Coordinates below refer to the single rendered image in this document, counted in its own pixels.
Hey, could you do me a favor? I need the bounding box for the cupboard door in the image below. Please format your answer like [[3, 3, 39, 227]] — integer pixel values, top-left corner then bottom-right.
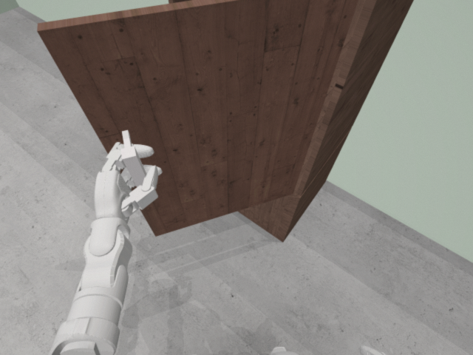
[[37, 0, 358, 237]]

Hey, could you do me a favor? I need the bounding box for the handle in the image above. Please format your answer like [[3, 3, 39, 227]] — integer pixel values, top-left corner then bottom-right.
[[121, 130, 147, 187]]

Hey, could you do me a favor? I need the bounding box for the left robot hand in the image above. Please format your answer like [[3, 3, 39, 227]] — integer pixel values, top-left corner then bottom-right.
[[94, 142, 162, 223]]

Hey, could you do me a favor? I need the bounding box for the left robot forearm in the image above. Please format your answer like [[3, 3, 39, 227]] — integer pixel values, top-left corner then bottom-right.
[[48, 217, 132, 355]]

